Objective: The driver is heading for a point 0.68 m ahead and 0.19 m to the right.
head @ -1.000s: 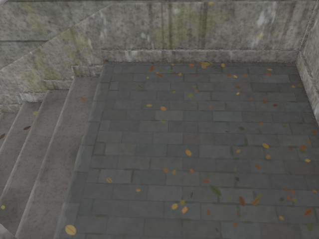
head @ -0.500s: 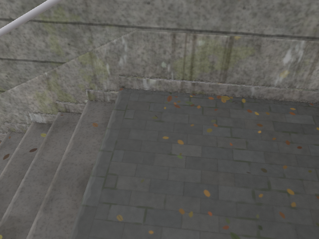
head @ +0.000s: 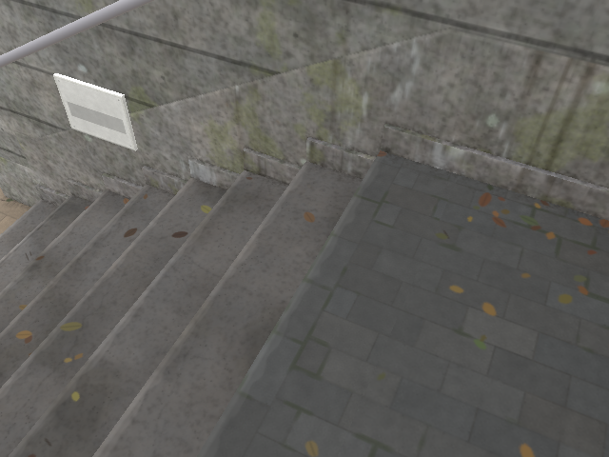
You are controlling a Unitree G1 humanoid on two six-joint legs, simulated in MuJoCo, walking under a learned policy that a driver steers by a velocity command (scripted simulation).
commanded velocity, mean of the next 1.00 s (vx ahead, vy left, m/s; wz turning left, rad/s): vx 0.46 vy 0.00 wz -0.38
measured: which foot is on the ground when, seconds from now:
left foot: up 0.00-0.20, down 0.22-0.70, up 0.72-1.00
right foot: down 0.00-0.22, up 0.24-0.68, down 0.70-1.00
